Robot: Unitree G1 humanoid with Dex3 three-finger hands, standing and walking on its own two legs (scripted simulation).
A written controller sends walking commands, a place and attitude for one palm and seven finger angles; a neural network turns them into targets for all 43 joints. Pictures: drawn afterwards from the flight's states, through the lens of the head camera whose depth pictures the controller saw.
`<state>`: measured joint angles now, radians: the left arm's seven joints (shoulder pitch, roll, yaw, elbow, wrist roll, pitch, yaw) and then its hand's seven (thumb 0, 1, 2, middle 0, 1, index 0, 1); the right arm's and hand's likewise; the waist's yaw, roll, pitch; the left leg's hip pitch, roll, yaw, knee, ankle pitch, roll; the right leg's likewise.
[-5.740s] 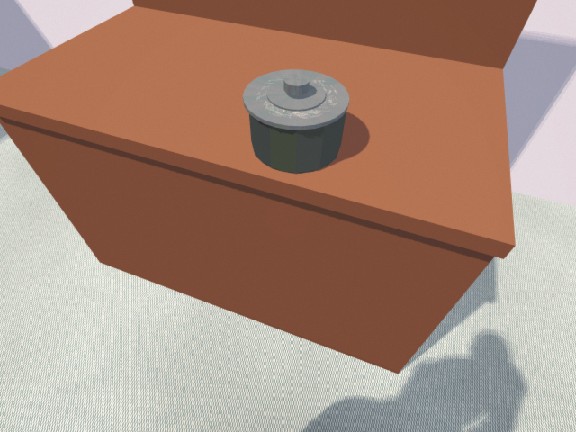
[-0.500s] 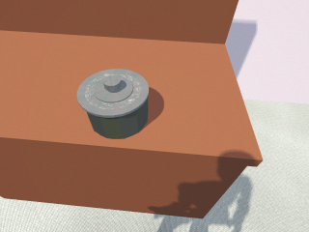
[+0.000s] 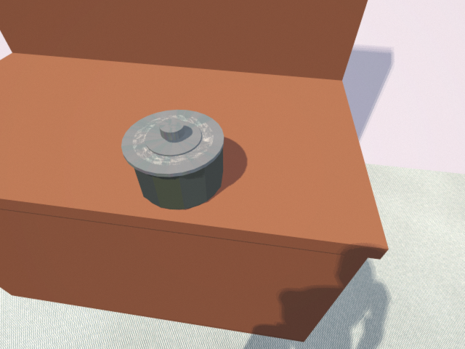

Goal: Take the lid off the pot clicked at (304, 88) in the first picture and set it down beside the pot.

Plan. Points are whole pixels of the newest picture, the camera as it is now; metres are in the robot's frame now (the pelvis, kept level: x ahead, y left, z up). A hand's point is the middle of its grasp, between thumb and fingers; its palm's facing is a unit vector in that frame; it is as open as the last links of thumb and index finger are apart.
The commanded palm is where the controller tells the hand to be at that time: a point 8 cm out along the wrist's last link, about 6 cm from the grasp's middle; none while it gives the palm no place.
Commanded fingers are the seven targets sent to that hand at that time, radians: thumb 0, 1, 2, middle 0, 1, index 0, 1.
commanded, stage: come to a stop and stand still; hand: left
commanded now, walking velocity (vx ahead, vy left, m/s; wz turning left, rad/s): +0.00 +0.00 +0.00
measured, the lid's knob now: (172, 129) +0.47 +0.16 +0.14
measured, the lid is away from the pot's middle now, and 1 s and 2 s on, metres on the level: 0.00 0.00 0.00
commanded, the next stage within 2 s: look again from close up in 0.08 s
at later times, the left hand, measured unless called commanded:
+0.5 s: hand out of the picture +0.01 +0.19 -0.17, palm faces +0.03 -0.97 -0.24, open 7.3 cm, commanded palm none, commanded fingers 0.00 0.90 0.90 -0.20 -0.30 -0.20 -0.30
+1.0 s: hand out of the picture +0.03 +0.18 -0.18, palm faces +0.03 -0.98 -0.22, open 7.3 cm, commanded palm none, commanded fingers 0.00 0.90 0.90 -0.20 -0.30 -0.20 -0.30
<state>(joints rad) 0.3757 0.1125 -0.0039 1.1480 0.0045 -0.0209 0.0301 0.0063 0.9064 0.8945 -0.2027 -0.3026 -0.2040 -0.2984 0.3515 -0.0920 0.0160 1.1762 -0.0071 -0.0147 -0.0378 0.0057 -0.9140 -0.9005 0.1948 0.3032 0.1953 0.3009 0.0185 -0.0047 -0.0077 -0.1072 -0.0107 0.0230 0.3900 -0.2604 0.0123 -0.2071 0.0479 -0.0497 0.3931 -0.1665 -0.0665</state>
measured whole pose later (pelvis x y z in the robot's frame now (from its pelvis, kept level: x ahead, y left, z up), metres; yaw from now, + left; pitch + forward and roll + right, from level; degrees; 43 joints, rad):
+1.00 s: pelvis +0.02 +0.01 -0.01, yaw +0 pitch +0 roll +1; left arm 0.29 0.14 -0.01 1.09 0.00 -0.01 0.04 0.01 0.92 0.89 -0.20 -0.30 -0.20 -0.30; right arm 0.29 -0.15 0.01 1.10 -0.01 -0.03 -0.05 0.01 -0.91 -0.90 0.19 0.30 0.19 0.30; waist 0.00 0.02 0.05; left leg -0.10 -0.03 0.04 0.43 -0.32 0.02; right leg -0.24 0.03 -0.03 0.51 -0.26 -0.06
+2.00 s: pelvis -0.01 +0.00 -0.01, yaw +1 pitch -3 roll +0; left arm 0.60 0.21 0.01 -0.01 -0.03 -0.11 0.05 0.01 0.91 0.89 -0.67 -0.82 -0.67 -0.81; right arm 0.12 -0.26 -0.06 0.58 0.02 -0.22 -0.04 0.02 -0.92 -0.90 0.19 0.30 0.19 0.30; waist 0.03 0.02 -0.01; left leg -0.14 -0.01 0.00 0.51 -0.31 0.01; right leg -0.23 0.05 -0.07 0.48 -0.21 -0.06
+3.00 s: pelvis +0.01 +0.04 -0.01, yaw +1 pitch -4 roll -1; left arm 0.63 0.32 0.24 -0.52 -0.02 -0.14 0.10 0.02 0.89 0.89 -1.31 -1.50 -1.31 -1.50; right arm 0.20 -0.19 0.02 0.60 0.01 -0.19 -0.02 0.02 -0.91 -0.90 0.20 0.30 0.20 0.30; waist 0.08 0.06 0.02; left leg -0.09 -0.05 0.01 0.49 -0.34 0.06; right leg -0.18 0.01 -0.06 0.48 -0.24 -0.01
